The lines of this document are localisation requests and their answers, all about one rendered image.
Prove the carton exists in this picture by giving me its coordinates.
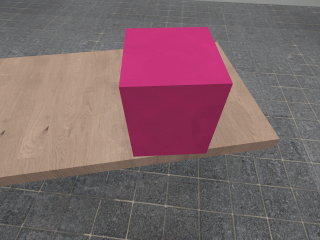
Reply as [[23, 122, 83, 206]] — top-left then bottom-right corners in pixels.
[[119, 27, 233, 157]]

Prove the table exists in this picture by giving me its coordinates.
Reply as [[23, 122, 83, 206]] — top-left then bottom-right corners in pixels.
[[0, 42, 280, 186]]

